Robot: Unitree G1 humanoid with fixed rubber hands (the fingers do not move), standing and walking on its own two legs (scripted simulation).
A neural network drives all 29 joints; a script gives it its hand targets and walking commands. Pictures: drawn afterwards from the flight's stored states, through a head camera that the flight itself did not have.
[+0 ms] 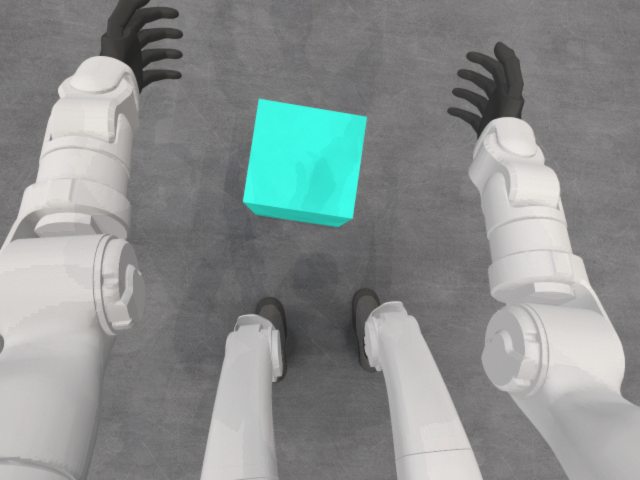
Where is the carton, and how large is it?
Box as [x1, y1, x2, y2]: [243, 99, 366, 226]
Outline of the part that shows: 259,99 243,202 256,214 326,225 338,226 352,218 366,117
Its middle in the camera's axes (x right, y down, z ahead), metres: -0.03 -0.14 +0.86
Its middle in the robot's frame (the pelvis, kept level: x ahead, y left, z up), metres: +0.52 -0.01 -0.53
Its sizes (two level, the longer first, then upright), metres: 0.210 0.200 0.250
